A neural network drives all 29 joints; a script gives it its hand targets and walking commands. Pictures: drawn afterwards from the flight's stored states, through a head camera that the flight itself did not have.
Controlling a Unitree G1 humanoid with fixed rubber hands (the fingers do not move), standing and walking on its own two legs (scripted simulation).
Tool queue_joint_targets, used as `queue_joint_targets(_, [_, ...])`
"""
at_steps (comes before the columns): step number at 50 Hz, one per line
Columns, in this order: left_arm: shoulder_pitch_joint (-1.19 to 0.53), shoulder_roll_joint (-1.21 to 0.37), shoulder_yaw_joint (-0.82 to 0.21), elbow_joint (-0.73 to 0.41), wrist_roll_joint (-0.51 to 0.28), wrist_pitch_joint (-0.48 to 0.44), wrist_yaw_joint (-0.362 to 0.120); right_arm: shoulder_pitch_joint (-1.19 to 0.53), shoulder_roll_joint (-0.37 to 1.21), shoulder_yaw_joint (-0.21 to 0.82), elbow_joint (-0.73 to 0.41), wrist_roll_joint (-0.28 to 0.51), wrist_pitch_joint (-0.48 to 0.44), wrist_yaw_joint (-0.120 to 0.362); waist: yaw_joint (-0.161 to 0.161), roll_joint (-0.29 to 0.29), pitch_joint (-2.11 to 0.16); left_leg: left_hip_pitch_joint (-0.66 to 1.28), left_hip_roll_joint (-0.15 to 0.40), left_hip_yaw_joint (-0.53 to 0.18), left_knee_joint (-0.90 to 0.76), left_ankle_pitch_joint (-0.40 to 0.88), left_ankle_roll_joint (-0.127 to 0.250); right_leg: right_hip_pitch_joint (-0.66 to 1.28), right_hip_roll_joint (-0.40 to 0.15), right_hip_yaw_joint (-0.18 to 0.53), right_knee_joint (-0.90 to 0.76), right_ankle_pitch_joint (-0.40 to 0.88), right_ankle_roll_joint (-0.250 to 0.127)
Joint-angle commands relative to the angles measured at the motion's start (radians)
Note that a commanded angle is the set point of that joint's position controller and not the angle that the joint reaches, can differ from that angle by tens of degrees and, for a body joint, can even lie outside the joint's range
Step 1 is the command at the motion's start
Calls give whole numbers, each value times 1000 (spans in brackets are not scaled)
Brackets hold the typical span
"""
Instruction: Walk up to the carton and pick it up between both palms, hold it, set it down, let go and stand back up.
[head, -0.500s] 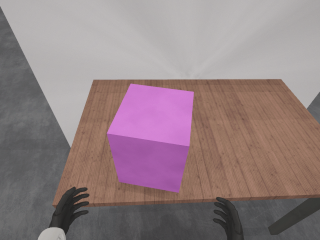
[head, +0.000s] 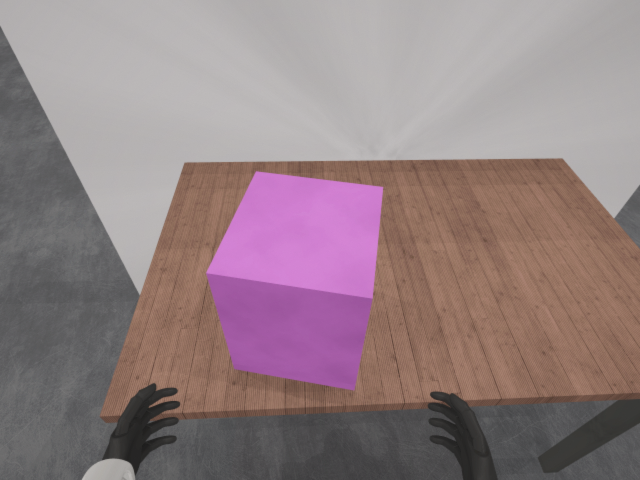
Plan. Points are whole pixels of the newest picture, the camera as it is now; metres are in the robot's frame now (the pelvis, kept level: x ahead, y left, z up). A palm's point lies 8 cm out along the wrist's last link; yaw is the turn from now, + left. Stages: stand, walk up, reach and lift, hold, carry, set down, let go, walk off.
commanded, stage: set down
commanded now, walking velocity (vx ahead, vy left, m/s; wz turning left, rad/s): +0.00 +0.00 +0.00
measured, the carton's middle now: (305, 281) +0.42 +0.03 -0.02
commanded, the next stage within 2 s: let go in 0.98 s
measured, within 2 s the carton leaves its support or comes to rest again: neither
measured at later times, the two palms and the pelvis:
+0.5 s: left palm (133, 454) +0.19 +0.24 -0.05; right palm (491, 467) +0.16 -0.20 -0.06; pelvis +0.01 -0.01 +0.00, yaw +0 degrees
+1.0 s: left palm (133, 462) +0.18 +0.24 -0.06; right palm (496, 464) +0.17 -0.21 -0.07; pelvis +0.01 -0.01 +0.00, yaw +0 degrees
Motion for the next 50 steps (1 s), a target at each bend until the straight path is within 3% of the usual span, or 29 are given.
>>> queue_joint_targets(1, [-12,115,-97,-69,53,7,11,-44,-179,-61,14,-4,1,27,28,101,29,113,-35,67,-105,222,-41,-43,53,6,-150,122,-25])
queue_joint_targets(2, [-20,107,-100,-55,59,18,17,-71,-192,-74,32,-3,5,39,30,123,32,126,-31,65,-109,219,-44,-67,54,3,-151,101,-34])
queue_joint_targets(5, [-22,117,-100,-78,50,19,17,-55,-180,-72,-16,-8,6,37,18,72,15,120,-40,71,-106,202,-32,-43,47,6,-156,119,-21])
queue_joint_targets(12, [-30,72,-94,1,83,55,40,-107,-237,-91,61,-22,23,74,33,88,35,130,-42,75,-113,219,-46,-80,60,-10,-148,113,-21])
queue_joint_targets(13, [-42,106,-97,-32,66,47,28,-83,-207,-90,16,-16,22,58,13,49,24,137,-46,80,-109,205,-32,-69,49,2,-164,132,-9])
queue_joint_targets(17, [-31,60,-100,5,96,61,45,-114,-258,-100,107,-17,25,84,25,82,11,163,-38,71,-103,268,-47,-85,66,-15,-140,181,-13])
queue_joint_targets(19, [-20,62,-106,-17,90,61,44,-106,-259,-97,93,-22,15,84,16,62,-13,184,-39,69,-93,288,-50,-79,66,-17,-144,201,-8])
queue_joint_targets(23, [-20,47,-104,9,100,67,59,-121,-280,-103,129,-19,6,102,29,83,-15,199,-35,67,-87,320,-52,-106,71,-21,-145,201,-21])
queue_joint_targets(26, [-29,37,-114,14,100,81,59,-134,-281,-104,126,-27,8,104,13,55,2,194,-38,69,-93,298,-52,-113,72,-26,-147,197,-13])
queue_joint_targets(31, [-42,18,-113,17,112,96,79,-155,-317,-125,176,-42,11,129,27,69,-1,191,-33,72,-101,294,-56,-133,80,-31,-147,158,-22])
queue_joint_targets(33, [-42,39,-110,-11,98,88,76,-137,-296,-120,123,-32,0,125,21,51,-20,195,-36,74,-92,299,-50,-119,73,-24,-143,191,-16])
queue_joint_targets(34, [-58,30,-117,-7,107,93,83,-160,-311,-126,174,-33,8,133,21,78,-17,189,-31,66,-95,287,-54,-131,73,-25,-139,184,-21])
queue_joint_targets(36, [-52,40,-118,2,98,89,80,-137,-304,-123,150,-33,7,127,7,54,-35,186,-38,70,-88,290,-49,-108,69,-22,-140,212,-15])
queue_joint_targets(40, [-58,30,-119,15,87,99,80,-174,-310,-119,157,-34,14,138,20,40,-11,177,-37,70,-98,262,-47,-133,69,-16,-150,151,-21])
queue_joint_targets(41, [-59,30,-117,12,104,102,86,-166,-312,-127,174,-37,19,143,27,61,-9,172,-34,70,-107,242,-50,-134,70,-23,-150,127,-24])
queue_joint_targets(44, [-62,42,-119,5,104,109,84,-174,-321,-143,180,-44,20,147,10,57,-22,173,-35,74,-92,269,-47,-127,65,-17,-139,183,-24])
queue_joint_targets(50, [-63,42,-117,2,110,107,94,-177,-317,-145,194,-46,34,155,18,60,-21,155,-34,74,-96,249,-43,-121,60,-9,-137,176,-21])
